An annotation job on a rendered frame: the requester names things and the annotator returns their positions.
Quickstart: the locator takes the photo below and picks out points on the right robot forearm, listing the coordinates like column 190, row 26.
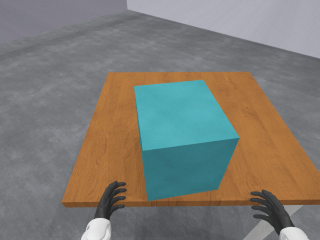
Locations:
column 292, row 233

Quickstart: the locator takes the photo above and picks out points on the robot right hand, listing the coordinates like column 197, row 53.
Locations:
column 277, row 215

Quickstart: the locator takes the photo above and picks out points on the table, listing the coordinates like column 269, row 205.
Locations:
column 266, row 157

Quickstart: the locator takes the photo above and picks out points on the carton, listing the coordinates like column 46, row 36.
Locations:
column 186, row 140

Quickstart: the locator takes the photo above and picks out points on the robot left hand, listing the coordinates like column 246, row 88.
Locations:
column 105, row 206

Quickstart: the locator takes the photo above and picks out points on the left robot forearm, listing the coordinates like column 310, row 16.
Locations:
column 98, row 229

